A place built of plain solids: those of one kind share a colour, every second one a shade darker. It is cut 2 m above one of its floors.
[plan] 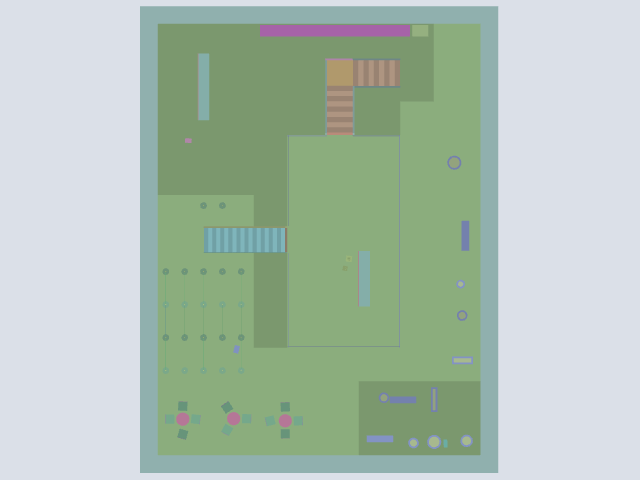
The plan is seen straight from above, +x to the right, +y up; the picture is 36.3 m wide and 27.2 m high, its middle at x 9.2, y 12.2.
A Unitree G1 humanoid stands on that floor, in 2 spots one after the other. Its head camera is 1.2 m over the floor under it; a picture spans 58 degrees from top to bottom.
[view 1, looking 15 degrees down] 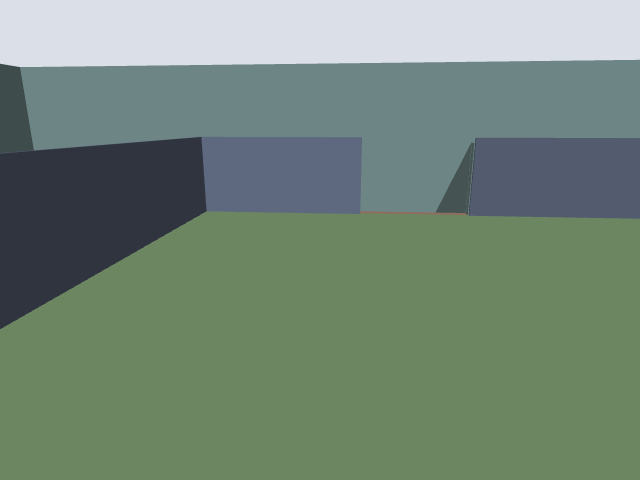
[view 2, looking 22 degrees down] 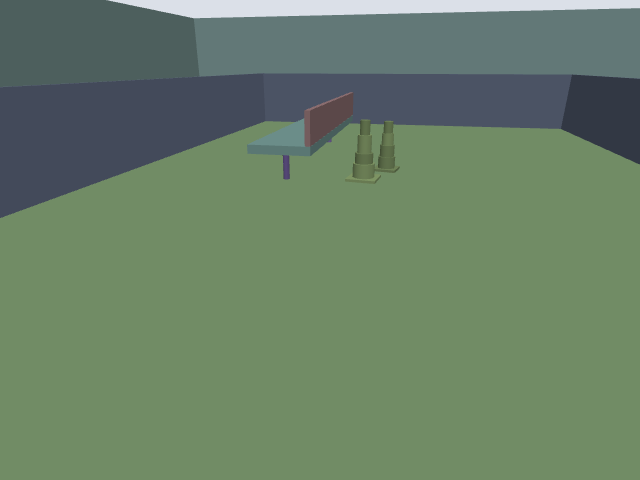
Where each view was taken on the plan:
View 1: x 9.55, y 12.20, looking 95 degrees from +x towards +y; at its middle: floor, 4.64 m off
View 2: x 10.32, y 15.94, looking -78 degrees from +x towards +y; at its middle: floor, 3.20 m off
